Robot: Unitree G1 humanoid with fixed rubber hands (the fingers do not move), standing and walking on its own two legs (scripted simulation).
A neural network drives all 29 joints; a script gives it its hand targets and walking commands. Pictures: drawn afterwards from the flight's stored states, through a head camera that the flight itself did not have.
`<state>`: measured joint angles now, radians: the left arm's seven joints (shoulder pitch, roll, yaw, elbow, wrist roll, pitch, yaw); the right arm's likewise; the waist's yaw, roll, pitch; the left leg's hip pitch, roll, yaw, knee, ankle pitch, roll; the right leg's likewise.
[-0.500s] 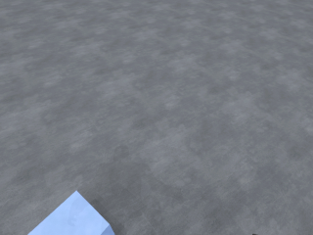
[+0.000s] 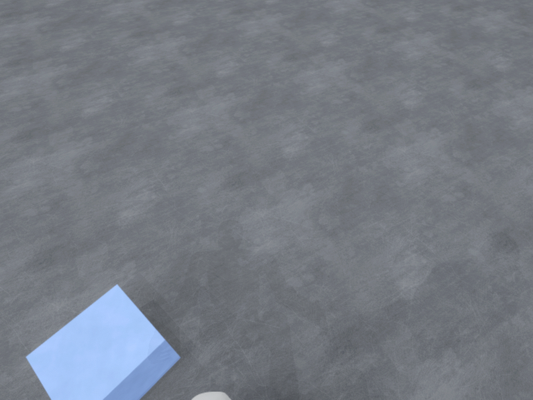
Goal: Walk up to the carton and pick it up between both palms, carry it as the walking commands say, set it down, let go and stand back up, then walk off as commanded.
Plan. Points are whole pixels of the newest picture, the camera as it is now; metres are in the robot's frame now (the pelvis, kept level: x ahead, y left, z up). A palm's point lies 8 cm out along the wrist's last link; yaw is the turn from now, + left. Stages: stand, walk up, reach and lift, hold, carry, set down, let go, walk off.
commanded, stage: walk off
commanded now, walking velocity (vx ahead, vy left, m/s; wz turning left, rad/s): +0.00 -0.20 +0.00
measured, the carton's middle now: (111, 357) +0.30 +0.51 -0.66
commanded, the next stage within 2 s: none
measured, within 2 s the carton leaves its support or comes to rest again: neither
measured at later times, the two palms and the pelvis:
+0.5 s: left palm out of the picture +0.04 +0.14 -0.14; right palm out of the picture -0.02 -0.42 -0.14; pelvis -0.04 -0.13 -0.01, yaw +0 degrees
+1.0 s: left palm out of the picture +0.00 +0.03 -0.15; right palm out of the picture -0.03 -0.49 -0.10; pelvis -0.05 -0.22 +0.01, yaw -1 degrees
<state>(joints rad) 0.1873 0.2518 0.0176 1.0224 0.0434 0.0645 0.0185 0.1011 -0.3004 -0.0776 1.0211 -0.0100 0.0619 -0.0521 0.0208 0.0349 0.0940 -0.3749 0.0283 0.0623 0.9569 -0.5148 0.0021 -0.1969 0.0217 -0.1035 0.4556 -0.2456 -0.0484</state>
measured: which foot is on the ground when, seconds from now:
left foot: up 0.00-0.08, down 0.10-0.48, up 0.50-0.76, down 0.78-1.00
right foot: down 0.00-0.10, up 0.12-0.46, down 0.48-0.78, up 0.80-1.00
